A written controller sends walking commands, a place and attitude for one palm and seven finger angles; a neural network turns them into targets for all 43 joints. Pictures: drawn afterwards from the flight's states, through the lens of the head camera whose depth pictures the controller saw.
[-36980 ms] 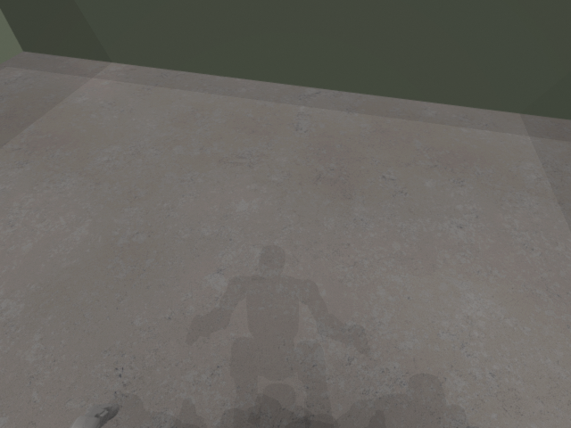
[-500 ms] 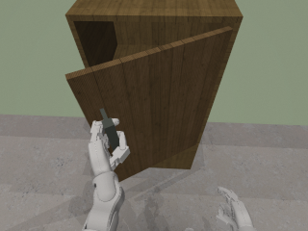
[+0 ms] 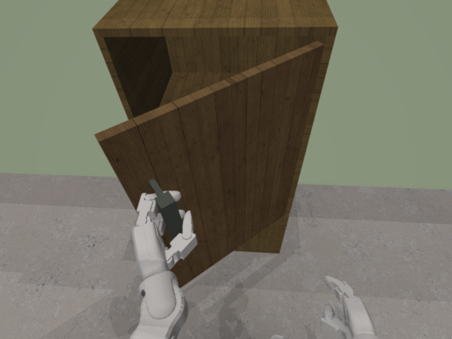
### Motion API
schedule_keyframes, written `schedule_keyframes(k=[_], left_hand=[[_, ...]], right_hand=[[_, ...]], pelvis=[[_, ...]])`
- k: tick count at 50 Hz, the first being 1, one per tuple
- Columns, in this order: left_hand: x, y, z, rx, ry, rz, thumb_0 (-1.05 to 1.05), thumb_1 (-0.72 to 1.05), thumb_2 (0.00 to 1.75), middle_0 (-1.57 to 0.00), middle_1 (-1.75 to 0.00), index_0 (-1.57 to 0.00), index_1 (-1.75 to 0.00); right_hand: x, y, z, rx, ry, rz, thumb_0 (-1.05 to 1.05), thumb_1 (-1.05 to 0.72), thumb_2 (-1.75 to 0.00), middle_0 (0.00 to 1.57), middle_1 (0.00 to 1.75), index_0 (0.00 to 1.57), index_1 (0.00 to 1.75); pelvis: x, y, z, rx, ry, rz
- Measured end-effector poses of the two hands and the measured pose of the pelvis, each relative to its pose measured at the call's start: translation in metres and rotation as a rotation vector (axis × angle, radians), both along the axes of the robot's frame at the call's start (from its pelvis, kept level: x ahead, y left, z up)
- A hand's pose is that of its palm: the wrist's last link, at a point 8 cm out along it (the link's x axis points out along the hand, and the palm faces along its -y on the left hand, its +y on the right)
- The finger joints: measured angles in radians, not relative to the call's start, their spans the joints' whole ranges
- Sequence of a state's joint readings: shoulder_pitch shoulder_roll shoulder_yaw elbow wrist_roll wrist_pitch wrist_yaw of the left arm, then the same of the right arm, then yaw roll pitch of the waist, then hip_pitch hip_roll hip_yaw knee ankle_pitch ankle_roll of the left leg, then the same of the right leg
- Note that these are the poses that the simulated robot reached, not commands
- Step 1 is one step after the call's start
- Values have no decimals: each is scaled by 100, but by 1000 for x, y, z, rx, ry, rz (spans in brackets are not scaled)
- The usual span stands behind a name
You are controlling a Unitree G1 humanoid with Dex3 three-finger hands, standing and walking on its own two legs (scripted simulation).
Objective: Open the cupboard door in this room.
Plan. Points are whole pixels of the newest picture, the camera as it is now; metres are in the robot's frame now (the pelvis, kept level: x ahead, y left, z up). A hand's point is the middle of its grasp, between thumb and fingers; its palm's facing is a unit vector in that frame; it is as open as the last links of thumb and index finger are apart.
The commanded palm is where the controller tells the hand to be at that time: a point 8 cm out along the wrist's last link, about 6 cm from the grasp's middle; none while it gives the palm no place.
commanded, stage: open thumb and fingers to let go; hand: left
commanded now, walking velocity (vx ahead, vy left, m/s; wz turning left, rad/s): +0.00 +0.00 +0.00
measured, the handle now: (166, 211) +0.32 +0.12 +0.07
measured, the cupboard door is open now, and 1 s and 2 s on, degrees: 40 41 41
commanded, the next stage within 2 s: slide the hand sideways off the handle in 0.66 s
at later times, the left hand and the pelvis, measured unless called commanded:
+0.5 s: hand (184, 232) +0.28 +0.09 +0.07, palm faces +0.33 -0.94 -0.02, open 14.2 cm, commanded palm +0.23 +0.12 +0.07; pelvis -0.02 +0.02 +0.00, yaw -1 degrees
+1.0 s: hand (179, 254) +0.24 +0.09 +0.07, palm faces -0.15 -0.99 -0.03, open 16.2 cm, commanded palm +0.23 +0.13 +0.07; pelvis -0.02 +0.04 +0.00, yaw +0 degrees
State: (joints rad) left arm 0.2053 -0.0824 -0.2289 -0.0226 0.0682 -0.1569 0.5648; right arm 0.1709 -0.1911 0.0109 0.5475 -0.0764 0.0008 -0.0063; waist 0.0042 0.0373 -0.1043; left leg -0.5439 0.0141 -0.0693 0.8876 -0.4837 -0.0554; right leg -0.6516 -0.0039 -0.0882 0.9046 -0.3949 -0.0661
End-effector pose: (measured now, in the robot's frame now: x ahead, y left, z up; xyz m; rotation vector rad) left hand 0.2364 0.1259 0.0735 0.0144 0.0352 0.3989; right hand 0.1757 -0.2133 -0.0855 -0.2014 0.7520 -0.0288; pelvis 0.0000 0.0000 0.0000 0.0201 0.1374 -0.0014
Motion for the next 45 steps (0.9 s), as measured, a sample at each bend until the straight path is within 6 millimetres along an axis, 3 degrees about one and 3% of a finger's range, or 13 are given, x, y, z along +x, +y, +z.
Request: schedule_keyframes(k=[9,16,21,31,40,45], left_hand=[[-11,5,6,8,-32,-1,2,23,61,-34,-128,-34,-127],[-3,2,2,5,-34,-43,1,-18,43,-31,-123,-31,-123],[1,4,1,4,-26,-47,0,-37,35,-29,-115,-29,-114],[3,3,0,13,-25,-91,-1,-49,30,-25,-78,-25,-78],[3,8,1,16,-21,-108,-1,-50,30,-37,-59,-34,-64],[-3,20,-1,82,-51,-379,-1,-50,30,-29,-47,-22,-51]], right_hand=[[-15,2,1,-2,-2,-3,2,-90,-90,20,30,20,30],[-27,7,-1,-13,7,-18,2,-90,-90,20,30,20,30],[-32,15,-1,-8,13,-27,2,-90,-90,20,30,20,30],[-29,32,0,9,9,-11,2,-90,-90,20,30,20,30],[-17,39,3,7,1,16,2,-90,-90,20,30,20,30],[-20,36,3,-10,-8,27,1,-90,-90,20,30,20,30]], pelvis=[[-10,3,1,-2,-11,6],[-17,12,0,-6,-13,0],[-18,19,-1,-8,-14,-8],[-18,30,-2,-15,-17,-15],[-18,32,-1,-17,-20,-10],[-19,33,-4,-17,-20,0]])
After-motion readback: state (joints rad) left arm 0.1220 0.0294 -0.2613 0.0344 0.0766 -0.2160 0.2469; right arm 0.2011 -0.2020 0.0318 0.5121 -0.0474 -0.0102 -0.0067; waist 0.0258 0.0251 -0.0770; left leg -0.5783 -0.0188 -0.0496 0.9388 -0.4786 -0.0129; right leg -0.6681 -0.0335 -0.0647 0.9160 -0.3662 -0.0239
